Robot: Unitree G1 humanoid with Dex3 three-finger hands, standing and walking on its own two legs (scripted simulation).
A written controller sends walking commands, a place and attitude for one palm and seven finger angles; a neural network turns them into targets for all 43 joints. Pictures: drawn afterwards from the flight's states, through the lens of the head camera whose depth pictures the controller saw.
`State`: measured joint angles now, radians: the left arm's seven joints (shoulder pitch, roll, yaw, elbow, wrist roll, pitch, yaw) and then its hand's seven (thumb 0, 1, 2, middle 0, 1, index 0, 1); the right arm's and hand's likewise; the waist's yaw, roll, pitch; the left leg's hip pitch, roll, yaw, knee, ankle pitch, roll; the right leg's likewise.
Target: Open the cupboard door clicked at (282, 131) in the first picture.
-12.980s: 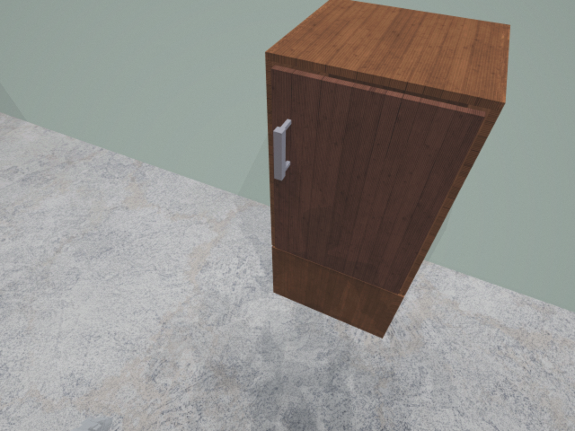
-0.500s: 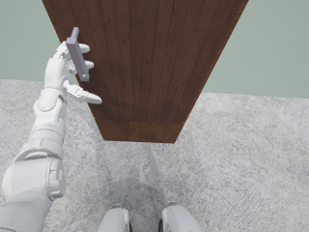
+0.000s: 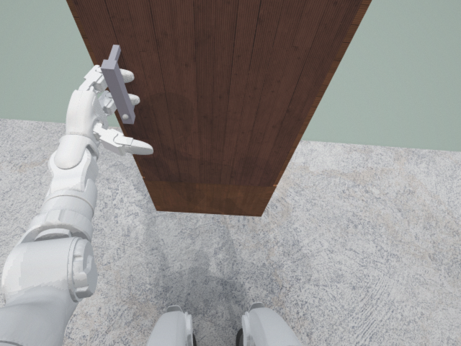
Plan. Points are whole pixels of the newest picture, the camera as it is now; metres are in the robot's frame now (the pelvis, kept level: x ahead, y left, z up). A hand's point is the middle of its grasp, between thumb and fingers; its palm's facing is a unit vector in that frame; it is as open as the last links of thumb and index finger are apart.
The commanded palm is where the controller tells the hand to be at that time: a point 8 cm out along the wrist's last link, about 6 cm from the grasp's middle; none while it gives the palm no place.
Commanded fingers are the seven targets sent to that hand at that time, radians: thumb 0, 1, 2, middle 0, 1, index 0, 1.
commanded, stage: close the thumb around the handle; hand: left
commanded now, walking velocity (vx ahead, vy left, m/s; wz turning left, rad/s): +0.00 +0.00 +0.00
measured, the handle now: (122, 87) +0.55 +0.16 +0.07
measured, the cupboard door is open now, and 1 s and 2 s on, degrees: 1 8 44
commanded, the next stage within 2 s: pull the door open along its arc in 0.56 s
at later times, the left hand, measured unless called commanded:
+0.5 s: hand (127, 115) +0.49 +0.15 +0.07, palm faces -0.11 -0.99 -0.02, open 5.9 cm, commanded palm +0.47 +0.20 +0.07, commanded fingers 0.00 0.90 0.90 -0.40 -1.35 -0.40 -1.35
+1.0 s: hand (129, 137) +0.45 +0.14 +0.07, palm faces -0.12 -0.99 -0.01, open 5.9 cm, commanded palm +0.40 +0.19 +0.07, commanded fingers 0.00 0.90 0.90 -0.40 -1.35 -0.40 -1.35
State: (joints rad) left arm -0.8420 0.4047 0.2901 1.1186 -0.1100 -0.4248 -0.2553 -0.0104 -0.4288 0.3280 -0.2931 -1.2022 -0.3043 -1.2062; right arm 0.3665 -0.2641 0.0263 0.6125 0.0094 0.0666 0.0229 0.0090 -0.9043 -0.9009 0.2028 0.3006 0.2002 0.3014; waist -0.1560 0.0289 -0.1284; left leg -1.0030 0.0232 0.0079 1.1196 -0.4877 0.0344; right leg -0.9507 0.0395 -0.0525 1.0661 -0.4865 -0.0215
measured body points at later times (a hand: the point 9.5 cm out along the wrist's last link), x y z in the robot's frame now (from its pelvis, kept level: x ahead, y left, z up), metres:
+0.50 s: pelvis +0.00 +0.00 +0.00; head +0.12 +0.02 +0.43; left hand +0.49 +0.20 +0.07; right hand +0.02 -0.26 -0.11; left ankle +0.02 +0.10 -0.65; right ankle +0.01 -0.11 -0.65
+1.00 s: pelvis +0.01 +0.00 +0.01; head +0.10 +0.01 +0.45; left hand +0.45 +0.19 +0.07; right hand +0.04 -0.25 -0.10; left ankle +0.02 +0.10 -0.65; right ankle +0.01 -0.11 -0.65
